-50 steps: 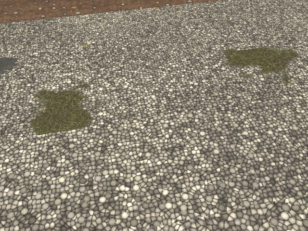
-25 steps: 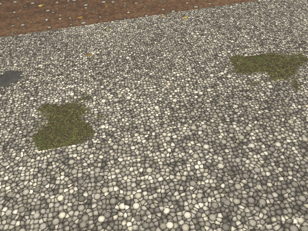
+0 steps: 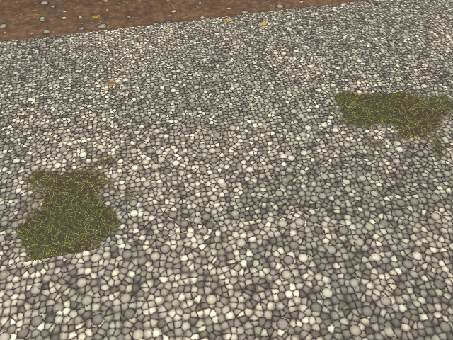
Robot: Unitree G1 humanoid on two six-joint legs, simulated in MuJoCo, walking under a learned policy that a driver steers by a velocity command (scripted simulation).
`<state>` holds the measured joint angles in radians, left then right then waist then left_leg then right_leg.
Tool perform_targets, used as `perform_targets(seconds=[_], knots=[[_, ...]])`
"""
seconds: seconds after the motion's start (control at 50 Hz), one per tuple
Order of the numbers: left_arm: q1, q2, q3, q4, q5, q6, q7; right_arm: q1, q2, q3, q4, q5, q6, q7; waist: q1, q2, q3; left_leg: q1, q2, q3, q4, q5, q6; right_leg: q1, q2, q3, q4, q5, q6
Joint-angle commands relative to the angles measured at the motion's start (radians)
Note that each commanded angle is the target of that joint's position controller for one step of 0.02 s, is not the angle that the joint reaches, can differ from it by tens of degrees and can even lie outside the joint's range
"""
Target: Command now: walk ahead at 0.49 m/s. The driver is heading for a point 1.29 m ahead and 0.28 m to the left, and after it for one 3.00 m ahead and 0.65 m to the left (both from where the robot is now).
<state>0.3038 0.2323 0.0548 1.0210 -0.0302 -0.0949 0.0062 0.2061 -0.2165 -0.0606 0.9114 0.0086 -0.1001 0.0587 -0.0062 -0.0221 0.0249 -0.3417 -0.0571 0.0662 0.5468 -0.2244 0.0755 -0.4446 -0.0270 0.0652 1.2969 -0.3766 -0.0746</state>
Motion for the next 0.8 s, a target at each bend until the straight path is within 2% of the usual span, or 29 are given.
perform_targets(seconds=[0.02,0.04,0.08,0.1,0.12,0.14,0.16,0.18,0.2,0.22,0.24,0.28,0.34,0.4,0.44,0.46,0.5,0.52,0.54,0.56,0.58,0.6,0.62,0.64,0.66,0.68,0.72,0.76,0.8], knots=[[0.075,0.056,0.025,-0.059,0.002,0.025,0.013,-0.012,-0.062,0.002,-0.044,-0.002,-0.021,-0.005,0.043,0.052,-0.037,0.092,0.29,-0.35,-0.37,0.145,0.203,-0.127,-0.128,0.053,-0.091,0.097,0.0],[0.057,0.057,0.027,-0.071,-0.002,0.033,0.017,0.011,-0.081,0.002,-0.037,0.002,-0.022,-0.013,0.046,0.054,-0.01,0.075,0.282,-0.323,-0.394,0.173,0.205,-0.143,-0.136,0.046,-0.148,0.127,0.009],[-0.053,0.077,0.034,-0.122,0.013,0.036,0.014,0.078,-0.119,-0.007,-0.011,-0.001,-0.016,-0.038,0.027,0.044,0.014,0.125,0.276,-0.277,-0.41,0.255,0.2,-0.224,-0.143,0.032,-0.306,0.219,0.032],[-0.083,0.061,0.029,-0.133,0.026,0.036,0.009,0.109,-0.132,-0.013,0.003,-0.009,-0.008,-0.048,0.015,0.038,-0.006,0.138,0.263,-0.241,-0.398,0.315,0.197,-0.211,-0.132,0.01,-0.355,0.281,0.044],[-0.113,0.052,0.027,-0.144,0.027,0.036,0.006,0.133,-0.135,-0.013,0.011,-0.002,-0.001,-0.055,0.009,0.032,-0.007,0.138,0.251,-0.218,-0.395,0.334,0.189,-0.203,-0.123,-0.001,-0.415,0.338,0.05],[-0.089,0.056,0.032,-0.125,0.024,0.033,-0.006,0.176,-0.143,-0.017,0.023,-0.014,-0.001,-0.057,0.008,0.038,-0.036,0.162,0.25,-0.213,-0.355,0.325,0.191,-0.194,-0.113,-0.007,-0.378,0.439,0.054],[-0.113,0.063,0.031,-0.129,0.021,0.027,-0.012,0.186,-0.138,-0.016,0.021,-0.001,-0.002,-0.06,0.005,0.041,-0.027,0.166,0.245,-0.213,-0.346,0.289,0.188,-0.215,-0.112,-0.01,-0.4,0.48,0.057],[-0.205,0.079,0.038,-0.166,0.014,0.014,-0.02,0.259,-0.114,-0.011,0.053,0.01,-0.005,-0.072,-0.026,0.074,0.004,0.286,0.278,-0.28,-0.319,0.222,0.182,-0.362,-0.138,0.051,-0.422,0.533,0.052],[-0.303,0.112,0.046,-0.208,0.009,-0.003,-0.028,0.306,-0.13,-0.013,0.056,0.013,-0.008,-0.081,-0.052,0.066,0.026,0.385,0.288,-0.321,-0.313,0.122,0.175,-0.495,-0.131,0.061,-0.492,0.531,0.042],[-0.363,0.115,0.045,-0.229,0.011,-0.017,-0.036,0.339,-0.134,-0.014,0.06,0.01,-0.008,-0.088,-0.073,0.071,0.044,0.435,0.302,-0.355,-0.291,0.086,0.173,-0.552,-0.132,0.072,-0.541,0.534,0.038],[-0.413,0.109,0.04,-0.246,0.028,-0.032,-0.047,0.342,-0.127,-0.014,0.05,0.015,-0.005,-0.106,-0.072,0.062,0.055,0.435,0.283,-0.334,-0.252,0.062,0.159,-0.542,-0.137,0.087,-0.63,0.607,0.046],[-0.429,0.07,0.027,-0.246,0.039,-0.034,-0.07,0.326,-0.121,-0.011,0.028,0.003,0.008,-0.115,-0.089,0.073,0.065,0.247,0.242,-0.29,-0.198,-0.017,0.149,-0.364,-0.094,0.03,-0.69,0.742,0.055],[-0.437,0.068,0.014,-0.269,0.028,-0.028,-0.091,0.305,-0.134,-0.016,-0.008,0.017,0.009,-0.112,-0.093,0.093,0.085,0.08,0.226,-0.292,-0.103,-0.124,0.127,-0.198,-0.062,0.023,-0.716,0.786,0.037],[-0.453,0.081,0.004,-0.284,0.009,-0.026,-0.105,0.315,-0.13,-0.023,-0.031,0.026,0.032,-0.113,-0.109,0.103,0.074,0.111,0.21,-0.308,0.048,-0.183,0.078,-0.089,-0.067,0.052,-0.817,0.755,0.05],[-0.382,0.108,0.011,-0.248,0.0,-0.02,-0.101,0.328,-0.124,-0.029,-0.035,0.025,0.054,-0.125,-0.101,0.117,0.052,0.216,0.207,-0.331,0.205,-0.139,0.049,-0.058,-0.113,0.08,-0.904,0.771,0.063],[-0.314,0.13,0.02,-0.219,0.006,-0.023,-0.095,0.313,-0.125,-0.031,-0.045,0.024,0.059,-0.126,-0.072,0.107,0.024,0.265,0.187,-0.338,0.324,-0.079,0.034,-0.012,-0.129,0.073,-0.963,0.795,0.063],[0.024,0.171,0.048,-0.117,0.027,-0.021,-0.076,0.335,-0.116,-0.029,-0.025,0.019,0.063,-0.113,0.077,0.036,-0.121,0.074,0.095,-0.27,0.739,-0.07,-0.035,0.466,-0.107,-0.016,-0.951,0.845,0.073],[0.2,0.186,0.042,-0.063,0.042,-0.019,-0.08,0.411,-0.028,-0.011,0.019,0.019,0.055,-0.096,0.127,-0.082,-0.215,-0.258,0.013,-0.28,1.118,-0.63,-0.08,0.812,-0.215,0.088,-0.719,0.935,0.035],[0.169,0.255,0.046,-0.05,0.054,-0.016,-0.078,0.63,0.04,0.001,0.034,0.034,0.029,-0.076,-0.007,-0.445,-0.291,-0.505,0.048,-0.32,1.377,-0.655,-0.087,0.956,-0.298,0.135,-0.458,1.408,0.056],[0.186,0.281,0.069,-0.053,0.021,0.005,-0.078,0.629,-0.027,0.002,-0.005,0.057,0.003,-0.073,0.003,-0.499,-0.396,-0.585,0.078,-0.305,1.375,-0.516,-0.098,0.931,-0.361,0.305,-0.585,1.173,-0.007],[0.213,0.327,0.096,-0.016,0.013,0.018,-0.079,0.497,-0.033,0.004,-0.073,0.092,-0.005,-0.09,0.02,-0.372,-0.415,-0.668,0.089,-0.242,1.415,-0.352,-0.091,0.839,-0.491,0.552,-0.816,0.449,-0.126],[0.11,0.232,0.065,-0.05,0.03,0.015,-0.075,0.364,-0.074,-0.007,-0.085,0.09,0.008,-0.122,0.024,-0.125,-0.289,-0.648,0.136,-0.176,1.418,-0.224,-0.078,0.638,-0.474,0.575,-0.98,0.212,-0.121],[0.01,0.204,0.048,-0.058,0.038,-0.001,-0.072,0.292,-0.077,-0.007,-0.114,0.078,0.028,-0.132,-0.002,-0.147,-0.196,-0.647,0.16,-0.161,1.451,-0.171,-0.067,0.481,-0.507,0.564,-0.971,0.307,-0.157],[-0.115,0.091,0.014,-0.089,0.049,-0.021,-0.072,0.262,-0.087,-0.019,-0.1,0.045,0.049,-0.131,-0.037,-0.022,-0.105,-0.562,0.2,-0.241,1.201,-0.02,-0.026,0.292,-0.424,0.383,-0.908,0.37,-0.101],[-0.141,0.04,0.002,-0.076,0.048,-0.024,-0.07,0.22,-0.08,-0.028,-0.104,0.031,0.066,-0.125,-0.038,-0.072,-0.041,-0.521,0.198,-0.249,1.102,-0.011,-0.009,0.195,-0.343,0.221,-0.875,0.424,-0.05],[-0.153,0.041,-0.005,-0.068,0.05,-0.025,-0.056,0.193,-0.059,-0.032,-0.127,0.033,0.075,-0.12,-0.057,-0.118,0.013,-0.441,0.193,-0.234,0.902,0.047,-0.019,0.086,-0.265,0.083,-0.948,0.385,-0.011],[-0.086,0.086,0.003,-0.049,0.063,-0.03,-0.015,0.123,-0.044,-0.033,-0.169,0.013,0.07,-0.106,-0.034,-0.168,0.033,-0.424,0.172,-0.22,0.705,0.135,-0.045,0.13,-0.25,0.037,-1.003,0.544,-0.044],[-0.067,0.103,0.011,-0.05,0.063,-0.028,0.011,0.094,-0.026,-0.027,-0.195,0.008,0.064,-0.085,-0.036,-0.119,0.026,-0.415,0.156,-0.212,0.516,0.2,-0.04,0.196,-0.258,-0.024,-0.999,0.684,-0.057],[-0.028,0.132,0.022,-0.053,0.042,-0.015,0.024,0.011,-0.003,-0.015,-0.228,0.0,0.067,-0.057,-0.004,-0.06,0.02,-0.432,0.138,-0.154,0.388,0.244,-0.017,0.294,-0.285,-0.068,-0.999,0.745,-0.056]])
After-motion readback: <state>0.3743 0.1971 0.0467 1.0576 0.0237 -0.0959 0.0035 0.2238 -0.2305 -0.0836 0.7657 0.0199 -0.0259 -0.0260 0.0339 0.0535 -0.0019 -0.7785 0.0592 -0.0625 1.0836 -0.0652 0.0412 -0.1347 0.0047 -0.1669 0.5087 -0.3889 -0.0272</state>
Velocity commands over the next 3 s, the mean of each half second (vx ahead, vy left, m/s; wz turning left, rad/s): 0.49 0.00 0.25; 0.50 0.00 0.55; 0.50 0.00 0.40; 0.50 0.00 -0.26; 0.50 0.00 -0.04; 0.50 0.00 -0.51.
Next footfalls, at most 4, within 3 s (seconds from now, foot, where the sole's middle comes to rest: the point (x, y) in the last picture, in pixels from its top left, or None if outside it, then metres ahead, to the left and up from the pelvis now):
0.50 right None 0.48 -0.23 -0.92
1.02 left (212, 293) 0.69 0.07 -0.92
1.72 right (215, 204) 1.18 0.07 -1.08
2.20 left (152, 171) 1.37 0.37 -1.08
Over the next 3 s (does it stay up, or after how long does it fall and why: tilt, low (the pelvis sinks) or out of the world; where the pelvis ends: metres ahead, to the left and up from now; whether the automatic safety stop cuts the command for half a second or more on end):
stays up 1.67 0.34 -0.34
